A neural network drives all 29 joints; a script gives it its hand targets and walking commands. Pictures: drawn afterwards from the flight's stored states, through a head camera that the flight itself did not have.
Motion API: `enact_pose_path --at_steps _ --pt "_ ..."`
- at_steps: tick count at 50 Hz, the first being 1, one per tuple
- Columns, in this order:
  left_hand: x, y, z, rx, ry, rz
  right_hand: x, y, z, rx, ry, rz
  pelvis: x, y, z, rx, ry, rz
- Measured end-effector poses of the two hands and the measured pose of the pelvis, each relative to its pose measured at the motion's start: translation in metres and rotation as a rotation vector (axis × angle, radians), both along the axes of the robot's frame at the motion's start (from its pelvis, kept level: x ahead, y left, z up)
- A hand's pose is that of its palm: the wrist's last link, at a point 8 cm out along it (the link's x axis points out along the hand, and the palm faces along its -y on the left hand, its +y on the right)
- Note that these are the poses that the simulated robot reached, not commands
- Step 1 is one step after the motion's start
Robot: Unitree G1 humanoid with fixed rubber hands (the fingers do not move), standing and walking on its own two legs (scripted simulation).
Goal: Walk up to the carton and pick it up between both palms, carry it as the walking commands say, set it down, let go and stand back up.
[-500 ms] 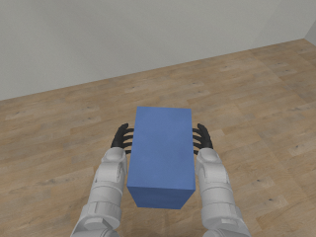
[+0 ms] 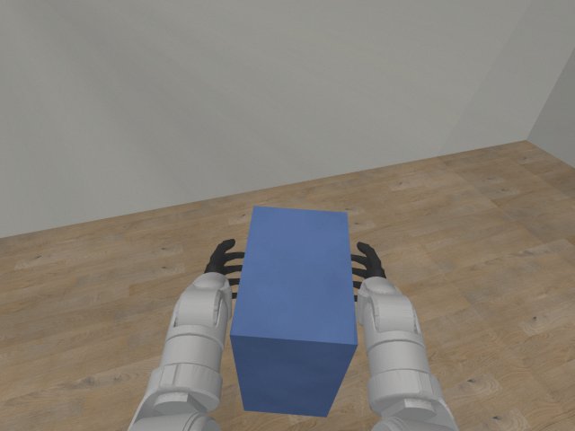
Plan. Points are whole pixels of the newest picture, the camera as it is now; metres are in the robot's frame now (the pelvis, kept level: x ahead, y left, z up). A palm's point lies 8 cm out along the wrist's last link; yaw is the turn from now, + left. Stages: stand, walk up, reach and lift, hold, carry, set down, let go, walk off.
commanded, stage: reach and lift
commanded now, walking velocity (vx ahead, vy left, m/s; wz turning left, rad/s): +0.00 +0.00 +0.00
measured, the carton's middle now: (292, 317) +0.32 -0.01 -0.02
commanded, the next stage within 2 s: hold in 1.00 s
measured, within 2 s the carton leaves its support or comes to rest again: neither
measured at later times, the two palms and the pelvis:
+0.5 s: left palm (215, 288) +0.31 +0.11 +0.06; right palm (373, 291) +0.31 -0.13 +0.06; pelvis +0.00 +0.00 +0.00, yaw -1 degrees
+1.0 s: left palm (214, 291) +0.31 +0.11 +0.06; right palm (374, 295) +0.30 -0.12 +0.06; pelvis +0.01 +0.00 +0.00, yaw -1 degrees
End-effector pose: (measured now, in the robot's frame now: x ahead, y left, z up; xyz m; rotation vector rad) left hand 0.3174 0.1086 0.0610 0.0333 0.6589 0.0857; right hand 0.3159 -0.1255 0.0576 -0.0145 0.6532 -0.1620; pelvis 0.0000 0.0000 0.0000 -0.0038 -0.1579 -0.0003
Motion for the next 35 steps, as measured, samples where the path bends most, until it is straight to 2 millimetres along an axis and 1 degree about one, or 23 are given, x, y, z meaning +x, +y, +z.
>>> enact_pose_path --at_steps 7,15,35 --pt "-0.005 0.000 -0.002 -0.002 0.010 0.003 -0.004 0.000 0.000 0.001 0.010 0.000 -0.006 0.002 -0.002 0.000 -0.010 -0.005" --pt "-0.005 -0.001 -0.003 -0.004 0.012 0.006 -0.003 -0.001 0.000 0.002 0.012 0.000 -0.008 0.002 -0.004 0.002 -0.003 -0.013" --pt "-0.002 0.002 -0.003 0.008 0.014 -0.009 -0.002 0.002 -0.001 -0.015 0.015 0.010 0.005 0.000 0.000 0.001 0.007 -0.017"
